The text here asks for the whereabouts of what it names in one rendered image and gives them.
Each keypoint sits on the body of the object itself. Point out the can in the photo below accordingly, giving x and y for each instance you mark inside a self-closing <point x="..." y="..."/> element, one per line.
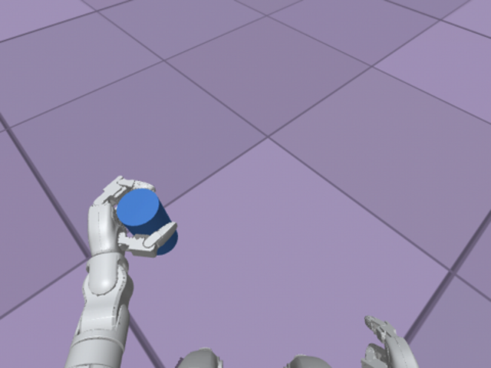
<point x="142" y="213"/>

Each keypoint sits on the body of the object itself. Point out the right robot hand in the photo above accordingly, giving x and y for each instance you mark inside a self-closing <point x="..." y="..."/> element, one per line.
<point x="397" y="353"/>

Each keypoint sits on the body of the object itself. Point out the left robot hand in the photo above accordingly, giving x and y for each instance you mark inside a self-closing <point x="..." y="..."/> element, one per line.
<point x="107" y="233"/>

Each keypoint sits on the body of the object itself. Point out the left robot arm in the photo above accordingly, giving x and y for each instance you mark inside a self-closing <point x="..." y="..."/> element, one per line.
<point x="100" y="337"/>

